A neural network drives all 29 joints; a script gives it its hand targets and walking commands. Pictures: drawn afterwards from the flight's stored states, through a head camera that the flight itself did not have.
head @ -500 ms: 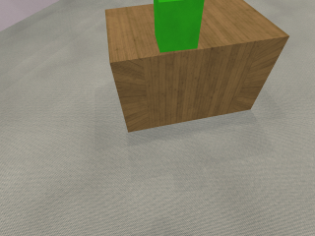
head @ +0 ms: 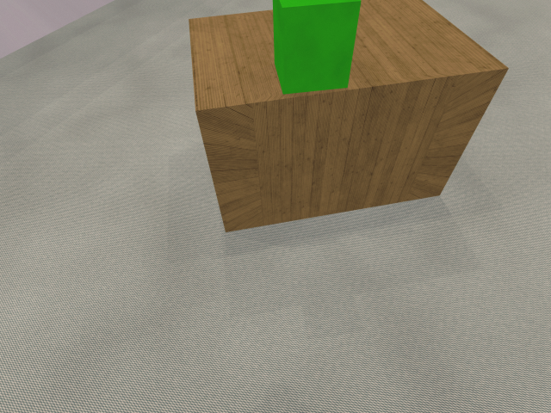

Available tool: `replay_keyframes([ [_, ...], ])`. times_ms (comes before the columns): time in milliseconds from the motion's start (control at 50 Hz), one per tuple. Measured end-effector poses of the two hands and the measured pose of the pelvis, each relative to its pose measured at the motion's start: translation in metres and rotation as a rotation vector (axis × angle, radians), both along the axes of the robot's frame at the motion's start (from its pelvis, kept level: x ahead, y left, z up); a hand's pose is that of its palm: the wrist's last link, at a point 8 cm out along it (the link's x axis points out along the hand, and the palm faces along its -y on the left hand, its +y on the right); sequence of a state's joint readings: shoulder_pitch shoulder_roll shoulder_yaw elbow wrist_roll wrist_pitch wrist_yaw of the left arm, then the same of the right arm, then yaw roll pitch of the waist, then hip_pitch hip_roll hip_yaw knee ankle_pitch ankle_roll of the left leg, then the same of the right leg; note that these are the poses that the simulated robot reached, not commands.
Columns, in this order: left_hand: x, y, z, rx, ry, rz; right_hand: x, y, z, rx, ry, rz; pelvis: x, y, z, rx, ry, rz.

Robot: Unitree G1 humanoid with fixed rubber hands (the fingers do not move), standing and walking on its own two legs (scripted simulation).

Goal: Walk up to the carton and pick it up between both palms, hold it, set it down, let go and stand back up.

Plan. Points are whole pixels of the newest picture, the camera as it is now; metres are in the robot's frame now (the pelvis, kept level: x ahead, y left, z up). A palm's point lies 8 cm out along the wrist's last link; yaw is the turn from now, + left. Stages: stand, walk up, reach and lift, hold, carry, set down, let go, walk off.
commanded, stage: stand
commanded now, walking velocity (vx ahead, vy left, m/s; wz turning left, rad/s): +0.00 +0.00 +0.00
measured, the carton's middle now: (311, 36) +1.14 -0.11 +0.01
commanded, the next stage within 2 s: walk up in 0.54 s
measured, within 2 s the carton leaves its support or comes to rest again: neither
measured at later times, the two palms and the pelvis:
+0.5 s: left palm out of the picture -0.04 +0.21 -0.14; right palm out of the picture -0.02 -0.21 -0.15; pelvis -0.01 +0.00 +0.00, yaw +0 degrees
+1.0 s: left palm out of the picture -0.09 +0.25 -0.19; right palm out of the picture +0.07 -0.20 -0.15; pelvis +0.00 +0.03 -0.03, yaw +8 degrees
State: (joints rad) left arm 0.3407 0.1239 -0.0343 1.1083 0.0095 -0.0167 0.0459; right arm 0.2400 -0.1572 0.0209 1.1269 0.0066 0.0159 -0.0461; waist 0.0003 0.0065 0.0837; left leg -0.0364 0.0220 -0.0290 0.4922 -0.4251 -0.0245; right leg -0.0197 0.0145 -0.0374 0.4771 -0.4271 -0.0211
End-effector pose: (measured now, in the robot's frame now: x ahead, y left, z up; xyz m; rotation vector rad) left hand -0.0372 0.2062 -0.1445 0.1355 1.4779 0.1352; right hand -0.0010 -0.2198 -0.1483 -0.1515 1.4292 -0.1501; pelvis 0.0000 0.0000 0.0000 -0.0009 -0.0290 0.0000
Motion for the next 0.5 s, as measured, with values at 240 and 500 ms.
replay_keyframes([
  [240,-0.005,0.004,0.002,0.006,0.007,0.001,-0.008,0.003,0.001,0.005,0.009,0.0,-0.004,0.001,0.001,0.001,-0.002,0.001],
  [500,-0.004,0.004,0.003,0.007,-0.009,-0.001,-0.015,0.006,0.001,0.012,0.01,0.002,-0.008,0.001,0.002,0.001,-0.006,0.002],
])
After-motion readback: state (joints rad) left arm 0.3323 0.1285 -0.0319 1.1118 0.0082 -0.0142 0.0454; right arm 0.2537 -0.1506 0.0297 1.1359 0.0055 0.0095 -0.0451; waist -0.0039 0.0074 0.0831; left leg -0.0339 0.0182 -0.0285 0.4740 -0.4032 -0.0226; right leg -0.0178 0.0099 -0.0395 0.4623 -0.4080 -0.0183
